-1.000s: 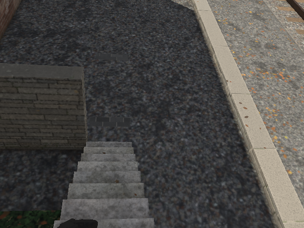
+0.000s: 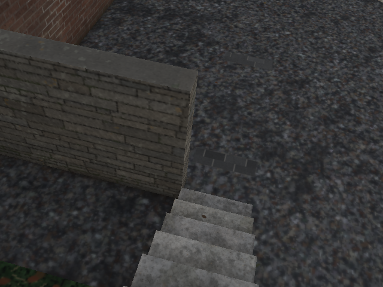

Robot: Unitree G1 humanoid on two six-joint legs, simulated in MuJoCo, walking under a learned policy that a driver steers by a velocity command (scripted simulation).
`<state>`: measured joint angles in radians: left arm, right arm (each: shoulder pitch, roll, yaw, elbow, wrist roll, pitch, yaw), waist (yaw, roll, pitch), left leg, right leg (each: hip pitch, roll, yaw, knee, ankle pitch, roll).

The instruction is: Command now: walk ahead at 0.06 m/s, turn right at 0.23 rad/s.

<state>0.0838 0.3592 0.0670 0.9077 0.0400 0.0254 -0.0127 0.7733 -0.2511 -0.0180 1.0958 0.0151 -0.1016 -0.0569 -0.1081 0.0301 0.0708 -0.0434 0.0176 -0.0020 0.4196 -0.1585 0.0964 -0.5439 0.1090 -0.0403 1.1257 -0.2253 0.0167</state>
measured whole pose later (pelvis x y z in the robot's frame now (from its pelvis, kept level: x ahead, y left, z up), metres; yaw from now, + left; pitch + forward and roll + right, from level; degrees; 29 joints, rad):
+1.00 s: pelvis +0.42 -0.15 -0.48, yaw -29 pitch -2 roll +1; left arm 0.45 0.20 -0.01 0.89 0.04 0.05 0.00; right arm 0.13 -0.35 -0.07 0.85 -0.01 0.05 -0.01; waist 0.08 0.05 -0.06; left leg -0.65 -0.04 -0.13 1.36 -0.52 0.01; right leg -0.43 0.03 0.00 1.02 -0.55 -0.05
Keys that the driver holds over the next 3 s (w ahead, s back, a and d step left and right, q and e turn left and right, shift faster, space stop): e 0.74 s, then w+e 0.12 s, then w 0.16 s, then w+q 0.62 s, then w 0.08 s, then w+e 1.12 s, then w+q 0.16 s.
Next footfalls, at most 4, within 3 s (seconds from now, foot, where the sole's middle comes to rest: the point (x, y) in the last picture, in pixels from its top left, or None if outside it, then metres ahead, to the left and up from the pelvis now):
0.12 right None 0.21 -0.08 -1.00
0.48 left None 0.49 0.00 -1.19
0.88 right None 0.40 -0.26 -1.19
1.48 left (175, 285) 0.71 -0.07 -1.39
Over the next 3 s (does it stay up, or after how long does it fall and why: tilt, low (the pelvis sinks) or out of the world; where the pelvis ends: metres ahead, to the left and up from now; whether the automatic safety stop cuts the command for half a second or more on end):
stays up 1.27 -0.44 -1.22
